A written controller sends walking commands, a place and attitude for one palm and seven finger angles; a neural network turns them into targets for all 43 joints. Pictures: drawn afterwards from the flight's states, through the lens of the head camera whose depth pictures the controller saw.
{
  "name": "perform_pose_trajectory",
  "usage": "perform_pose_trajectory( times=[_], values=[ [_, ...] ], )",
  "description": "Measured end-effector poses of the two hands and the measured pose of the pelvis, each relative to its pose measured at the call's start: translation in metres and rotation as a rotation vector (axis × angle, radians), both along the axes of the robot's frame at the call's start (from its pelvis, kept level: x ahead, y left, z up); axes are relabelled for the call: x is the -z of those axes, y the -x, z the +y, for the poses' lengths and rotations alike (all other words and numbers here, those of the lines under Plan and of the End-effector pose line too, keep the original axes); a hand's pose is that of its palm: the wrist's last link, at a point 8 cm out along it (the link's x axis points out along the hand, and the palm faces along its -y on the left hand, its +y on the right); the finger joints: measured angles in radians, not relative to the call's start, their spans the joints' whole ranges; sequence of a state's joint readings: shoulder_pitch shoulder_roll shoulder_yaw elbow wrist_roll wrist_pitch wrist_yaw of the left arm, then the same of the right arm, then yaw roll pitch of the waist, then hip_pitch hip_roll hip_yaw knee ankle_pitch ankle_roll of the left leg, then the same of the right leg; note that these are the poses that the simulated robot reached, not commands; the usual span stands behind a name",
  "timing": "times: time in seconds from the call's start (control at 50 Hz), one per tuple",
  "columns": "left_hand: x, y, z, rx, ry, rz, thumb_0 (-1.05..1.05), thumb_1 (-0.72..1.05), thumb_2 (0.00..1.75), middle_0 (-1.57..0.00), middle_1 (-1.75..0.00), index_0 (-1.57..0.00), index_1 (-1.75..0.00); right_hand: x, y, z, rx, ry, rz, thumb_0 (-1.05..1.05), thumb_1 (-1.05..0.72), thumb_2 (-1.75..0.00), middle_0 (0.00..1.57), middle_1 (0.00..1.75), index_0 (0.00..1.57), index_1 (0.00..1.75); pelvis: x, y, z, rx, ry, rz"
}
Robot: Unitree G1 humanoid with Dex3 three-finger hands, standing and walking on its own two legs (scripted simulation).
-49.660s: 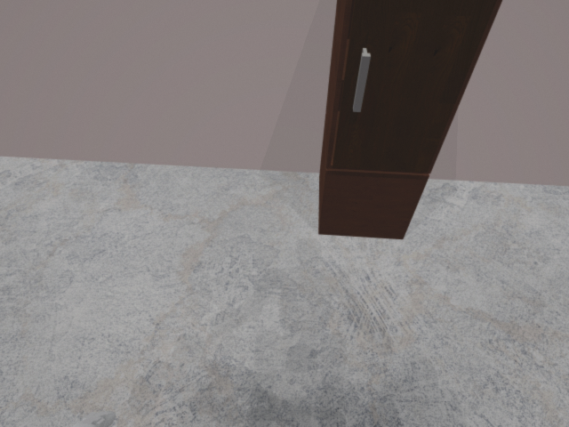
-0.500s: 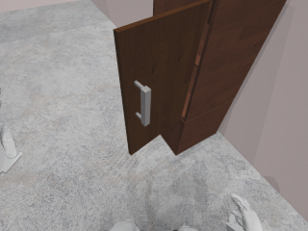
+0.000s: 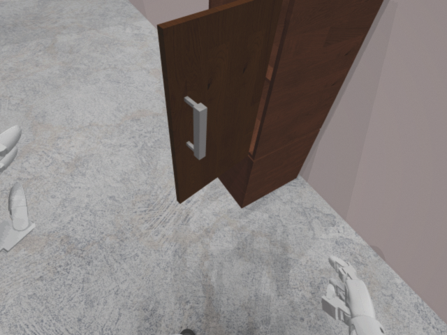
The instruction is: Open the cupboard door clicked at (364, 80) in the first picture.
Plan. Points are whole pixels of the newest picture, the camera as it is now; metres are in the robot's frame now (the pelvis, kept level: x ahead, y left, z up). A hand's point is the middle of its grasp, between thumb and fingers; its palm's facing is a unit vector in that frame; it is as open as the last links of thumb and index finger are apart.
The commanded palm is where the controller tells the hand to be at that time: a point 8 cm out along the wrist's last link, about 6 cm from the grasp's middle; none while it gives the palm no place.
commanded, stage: step back with the hand held close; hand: left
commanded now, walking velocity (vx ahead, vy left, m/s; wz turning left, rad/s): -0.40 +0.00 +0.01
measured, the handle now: (194, 129) +0.56 +0.11 +0.00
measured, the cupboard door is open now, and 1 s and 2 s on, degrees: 100 100 100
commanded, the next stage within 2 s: stop stepping back and stand still in 0.22 s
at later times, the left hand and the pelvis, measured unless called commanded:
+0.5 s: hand out of the picture +0.05 +0.26 +0.16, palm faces +0.37 -0.79 -0.49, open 7.4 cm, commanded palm -0.03 +0.30 +0.18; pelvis -0.16 -0.01 +0.00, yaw +1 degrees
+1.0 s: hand out of the picture -0.04 +0.25 +0.17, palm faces +0.49 -0.77 -0.42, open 7.4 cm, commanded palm -0.10 +0.29 +0.18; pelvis -0.23 -0.02 -0.01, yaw +2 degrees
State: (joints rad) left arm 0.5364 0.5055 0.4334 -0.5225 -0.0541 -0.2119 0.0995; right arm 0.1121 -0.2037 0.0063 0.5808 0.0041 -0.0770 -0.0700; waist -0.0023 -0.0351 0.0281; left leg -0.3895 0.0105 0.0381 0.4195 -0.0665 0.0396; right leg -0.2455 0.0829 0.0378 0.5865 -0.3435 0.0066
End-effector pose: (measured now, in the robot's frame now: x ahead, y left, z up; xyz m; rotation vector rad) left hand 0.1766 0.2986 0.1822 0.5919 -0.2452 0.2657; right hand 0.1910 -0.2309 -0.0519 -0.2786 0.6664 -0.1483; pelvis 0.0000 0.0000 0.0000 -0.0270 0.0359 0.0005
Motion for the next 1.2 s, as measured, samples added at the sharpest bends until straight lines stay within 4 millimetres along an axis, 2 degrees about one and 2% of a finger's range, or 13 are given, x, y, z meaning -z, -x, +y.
perform_pose_trajectory(
  times=[0.06, 0.12, 0.22, 0.28, 0.38, 0.44, 0.52, 0.6, 0.74, 0.92, 0.98, 1.08, 1.2],
  values=[
    [-0.003, 0.021, 0.0, 0.002, -0.005, 0.02, 0.01, 0.88, 0.89, -0.22, -0.3, -0.21, -0.3, -0.01, 0.014, -0.003, -0.012, 0.002, -0.061, 0.02, -0.9, -0.9, 0.21, 0.3, 0.2, 0.3, -0.001, 0.02, 0.0, 0.018, 0.003, -0.015],
    [-0.003, 0.048, -0.005, -0.019, 0.016, 0.02, 0.01, 0.89, 0.89, -0.22, -0.3, -0.21, -0.3, -0.011, 0.035, -0.006, -0.02, -0.001, -0.089, 0.02, -0.9, -0.9, 0.21, 0.3, 0.2, 0.3, 0.0, 0.04, -0.003, 0.027, 0.006, -0.027],
    [0.005, 0.094, -0.014, -0.079, 0.028, -0.006, 0.01, 0.89, 0.89, -0.22, -0.3, -0.21, -0.3, 0.007, 0.075, -0.013, -0.039, -0.015, -0.062, 0.01, -0.9, -0.9, 0.21, 0.3, 0.2, 0.3, 0.012, 0.08, -0.016, 0.012, -0.026, -0.012],
    [0.004, 0.117, -0.018, -0.099, 0.053, -0.026, 0.01, 0.88, 0.89, -0.22, -0.3, -0.21, -0.3, 0.018, 0.11, -0.016, -0.043, -0.007, 0.047, 0.01, -0.9, -0.9, 0.21, 0.3, 0.2, 0.3, 0.005, 0.098, -0.017, 0.012, -0.031, -0.017],
    [0.001, 0.141, -0.018, -0.094, 0.071, -0.051, 0.01, 0.88, 0.89, -0.22, -0.3, -0.21, -0.3, 0.019, 0.167, -0.013, 0.002, 0.011, 0.14, 0.02, -0.9, -0.9, 0.21, 0.3, 0.2, 0.3, -0.003, 0.123, -0.015, 0.002, -0.046, -0.011],
    [0.006, 0.153, -0.013, -0.064, 0.045, -0.049, 0.01, 0.88, 0.89, -0.22, -0.3, -0.21, -0.3, 0.027, 0.192, -0.013, 0.036, 0.019, 0.119, 0.02, -0.9, -0.9, 0.21, 0.3, 0.2, 0.3, 0.007, 0.143, -0.006, -0.024, 0.001, -0.008],
    [0.004, 0.178, -0.004, -0.075, 0.012, -0.003, 0.01, 0.88, 0.89, -0.22, -0.3, -0.21, -0.3, 0.024, 0.226, -0.006, 0.058, -0.017, 0.11, 0.02, -0.9, -0.9, 0.21, 0.3, 0.2, 0.3, 0.002, 0.166, -0.007, -0.013, -0.024, -0.039],
    [-0.006, 0.208, -0.008, -0.101, -0.005, -0.016, 0.01, 0.89, 0.89, -0.22, -0.3, -0.21, -0.3, 0.023, 0.251, -0.001, 0.041, -0.06, 0.081, 0.02, -0.9, -0.9, 0.21, 0.3, 0.2, 0.3, -0.002, 0.18, -0.011, -0.011, -0.02, -0.053],
    [-0.004, 0.241, -0.022, -0.151, 0.039, -0.054, 0.01, 0.89, 0.89, -0.21, -0.3, -0.21, -0.3, 0.035, 0.27, -0.018, 0.015, -0.065, 0.093, 0.02, -0.9, -0.9, 0.21, 0.3, 0.2, 0.3, 0.001, 0.209, -0.025, -0.011, -0.034, -0.064],
    [0.005, 0.257, -0.023, -0.14, 0.105, -0.116, 0.01, 0.88, 0.89, -0.22, -0.3, -0.21, -0.3, 0.022, 0.282, -0.046, 0.048, 0.038, 0.039, 0.02, -0.9, -0.9, 0.21, 0.3, 0.2, 0.3, 0.006, 0.222, -0.02, -0.035, -0.033, -0.065],
    [0.002, 0.26, -0.018, -0.137, 0.071, -0.127, 0.01, 0.88, 0.89, -0.22, -0.3, -0.21, -0.3, 0.023, 0.282, -0.045, 0.063, 0.035, 0.017, 0.02, -0.91, -0.9, 0.2, 0.3, 0.2, 0.3, 0.01, 0.228, -0.019, -0.037, -0.041, -0.079],
    [-0.006, 0.263, -0.019, -0.173, -0.004, -0.099, 0.01, 0.89, 0.89, -0.21, -0.3, -0.21, -0.3, 0.034, 0.282, -0.03, 0.038, -0.048, 0.012, 0.02, -0.91, -0.9, 0.2, 0.29, 0.2, 0.3, 0.011, 0.227, -0.026, -0.041, -0.048, -0.081],
    [0.002, 0.261, -0.029, -0.182, 0.043, -0.05, 0.01, 0.89, 0.89, -0.21, -0.3, -0.21, -0.3, 0.05, 0.281, -0.019, -0.015, -0.099, 0.105, 0.02, -0.9, -0.9, 0.21, 0.3, 0.2, 0.3, 0.008, 0.224, -0.029, -0.046, -0.04, -0.07]
  ],
)
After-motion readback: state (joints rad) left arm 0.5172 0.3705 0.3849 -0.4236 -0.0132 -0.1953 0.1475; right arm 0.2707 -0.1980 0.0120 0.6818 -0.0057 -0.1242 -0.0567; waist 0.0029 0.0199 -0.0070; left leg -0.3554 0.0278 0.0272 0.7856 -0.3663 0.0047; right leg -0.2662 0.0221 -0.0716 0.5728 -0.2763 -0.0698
